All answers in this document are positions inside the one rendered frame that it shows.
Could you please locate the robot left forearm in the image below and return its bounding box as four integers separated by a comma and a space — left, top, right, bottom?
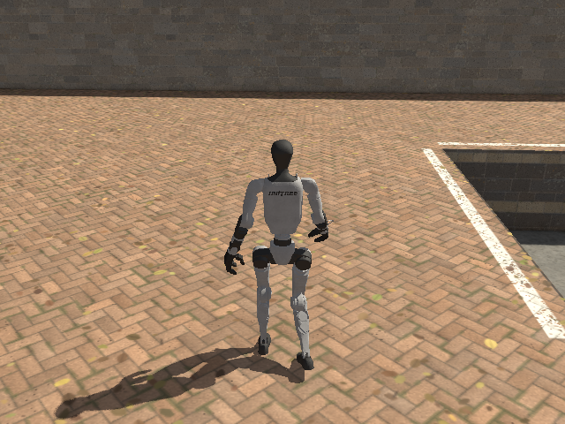
227, 215, 248, 255

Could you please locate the right robot upper arm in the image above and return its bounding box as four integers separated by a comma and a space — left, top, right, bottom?
301, 178, 325, 224

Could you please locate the left robot shin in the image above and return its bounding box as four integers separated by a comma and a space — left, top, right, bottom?
257, 287, 269, 344

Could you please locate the left robot hand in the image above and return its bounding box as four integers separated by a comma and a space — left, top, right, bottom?
224, 250, 245, 275

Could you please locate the left robot upper arm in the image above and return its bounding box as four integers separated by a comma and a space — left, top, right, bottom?
239, 178, 264, 229

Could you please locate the robot right foot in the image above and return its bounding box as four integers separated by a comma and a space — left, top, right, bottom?
297, 352, 314, 370

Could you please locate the right robot hand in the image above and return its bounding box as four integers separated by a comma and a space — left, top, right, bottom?
308, 228, 328, 242

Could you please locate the robot right forearm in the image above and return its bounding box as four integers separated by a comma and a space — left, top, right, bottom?
315, 210, 328, 234

